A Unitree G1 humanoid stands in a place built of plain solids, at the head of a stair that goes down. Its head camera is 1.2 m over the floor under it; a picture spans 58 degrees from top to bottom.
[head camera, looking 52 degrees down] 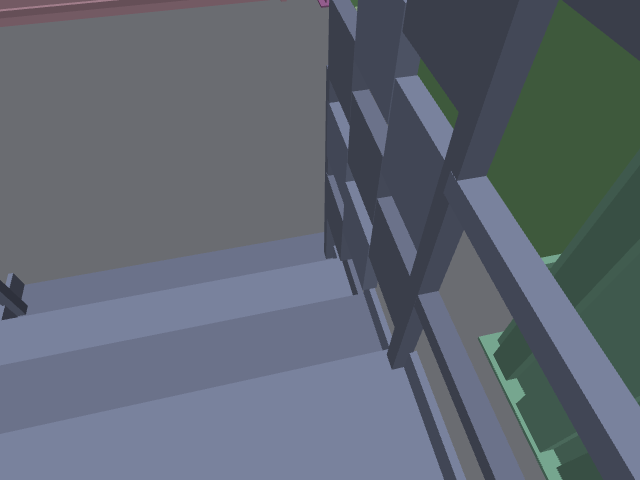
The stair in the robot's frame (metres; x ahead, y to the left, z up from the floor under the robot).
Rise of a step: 0.18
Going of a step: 0.30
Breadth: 1.50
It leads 13 degrees to the left of straight ahead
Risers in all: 4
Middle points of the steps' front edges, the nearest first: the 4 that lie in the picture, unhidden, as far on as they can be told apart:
0.38 0.48 0.00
0.67 0.55 -0.18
0.96 0.62 -0.36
1.25 0.68 -0.54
